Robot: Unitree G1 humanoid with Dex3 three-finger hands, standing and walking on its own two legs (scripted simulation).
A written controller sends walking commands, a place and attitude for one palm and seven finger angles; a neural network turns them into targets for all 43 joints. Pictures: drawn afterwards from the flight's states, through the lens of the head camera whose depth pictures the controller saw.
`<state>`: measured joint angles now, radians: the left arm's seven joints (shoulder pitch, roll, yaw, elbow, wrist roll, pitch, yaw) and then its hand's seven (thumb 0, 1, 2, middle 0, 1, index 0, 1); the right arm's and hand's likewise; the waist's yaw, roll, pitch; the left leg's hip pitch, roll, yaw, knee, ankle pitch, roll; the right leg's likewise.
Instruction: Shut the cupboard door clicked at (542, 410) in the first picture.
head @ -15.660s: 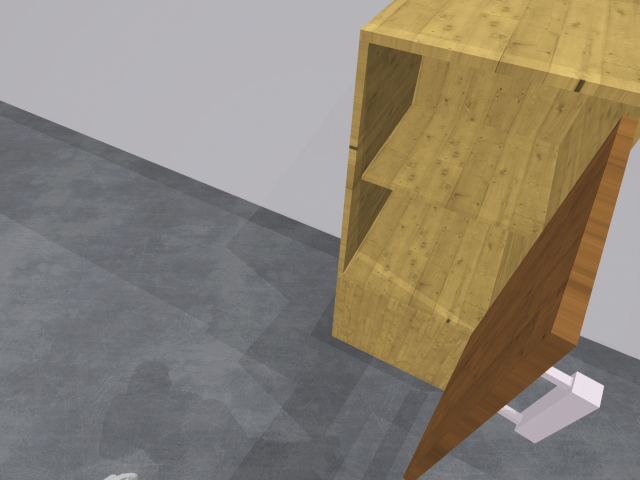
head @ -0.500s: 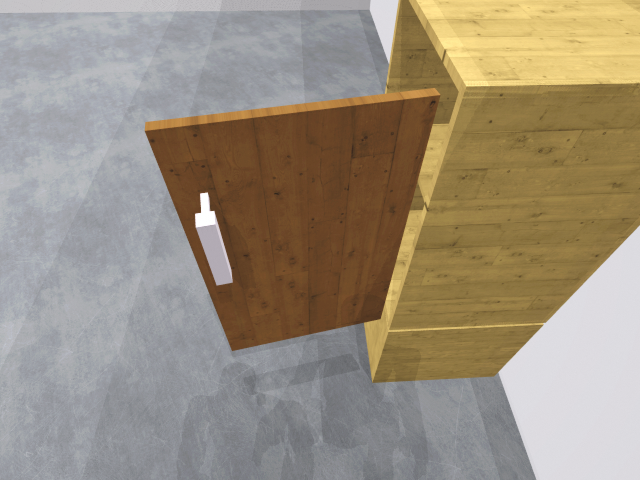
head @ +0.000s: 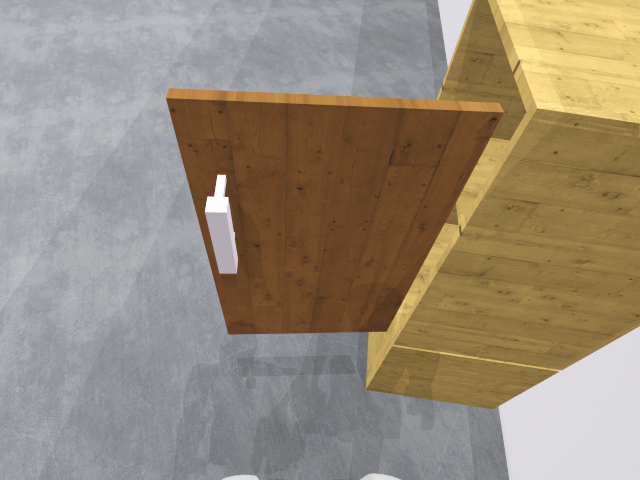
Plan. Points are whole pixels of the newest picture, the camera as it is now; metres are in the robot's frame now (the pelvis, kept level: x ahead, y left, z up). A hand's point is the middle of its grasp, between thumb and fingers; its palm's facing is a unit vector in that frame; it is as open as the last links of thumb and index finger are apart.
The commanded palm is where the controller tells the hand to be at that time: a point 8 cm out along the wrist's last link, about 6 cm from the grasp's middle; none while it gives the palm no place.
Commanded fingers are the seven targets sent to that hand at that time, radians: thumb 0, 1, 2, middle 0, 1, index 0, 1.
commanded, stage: shuffle to correct the standing spot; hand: left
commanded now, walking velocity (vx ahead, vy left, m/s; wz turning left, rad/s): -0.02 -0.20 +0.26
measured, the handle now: (225, 225) +0.40 +0.16 +0.06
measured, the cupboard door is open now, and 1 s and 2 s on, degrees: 100 100 100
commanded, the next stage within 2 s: come to a stop and stand still in 0.10 s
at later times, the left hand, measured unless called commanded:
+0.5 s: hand out of the picture +0.03 +0.09 -0.15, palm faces +0.13 -0.97 -0.22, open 7.3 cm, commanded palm none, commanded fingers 0.00 0.90 0.90 -0.20 -0.30 -0.20 -0.30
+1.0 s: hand out of the picture -0.01 +0.15 -0.16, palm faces +0.08 -0.96 -0.25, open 7.4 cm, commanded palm none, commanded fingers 0.00 0.90 0.90 -0.20 -0.30 -0.20 -0.30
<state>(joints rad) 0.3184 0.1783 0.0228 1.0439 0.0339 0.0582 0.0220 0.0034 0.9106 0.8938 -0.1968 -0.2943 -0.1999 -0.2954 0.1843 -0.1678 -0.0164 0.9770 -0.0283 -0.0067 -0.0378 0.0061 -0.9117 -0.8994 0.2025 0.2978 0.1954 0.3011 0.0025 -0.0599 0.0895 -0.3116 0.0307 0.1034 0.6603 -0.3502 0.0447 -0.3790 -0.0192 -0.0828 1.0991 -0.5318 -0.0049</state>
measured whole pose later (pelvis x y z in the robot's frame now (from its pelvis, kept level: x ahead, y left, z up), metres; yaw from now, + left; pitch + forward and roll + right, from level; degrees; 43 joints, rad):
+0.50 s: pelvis +0.02 -0.09 +0.01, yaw +6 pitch +1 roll +2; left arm 0.25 0.16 0.02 0.96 0.03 0.00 0.03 0.00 0.92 0.89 -0.20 -0.29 -0.20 -0.30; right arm 0.17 -0.21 -0.04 0.98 -0.01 0.06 -0.01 0.01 -0.91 -0.90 0.20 0.30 0.19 0.30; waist 0.03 -0.01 0.09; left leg -0.36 -0.04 0.06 0.84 -0.50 -0.03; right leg -0.28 -0.06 -0.04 0.54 -0.26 -0.01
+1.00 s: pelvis +0.01 -0.04 +0.01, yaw +4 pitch -1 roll +0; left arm 0.33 0.19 -0.01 1.02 0.03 0.01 0.03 0.00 0.91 0.89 -0.20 -0.29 -0.20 -0.30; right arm 0.25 -0.20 0.00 0.94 -0.01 0.00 -0.01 0.00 -0.93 -0.90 0.21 0.30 0.20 0.30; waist 0.02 0.03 0.03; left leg -0.20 -0.08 0.13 0.47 -0.28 0.12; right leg -0.27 -0.09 0.01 0.53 -0.25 0.01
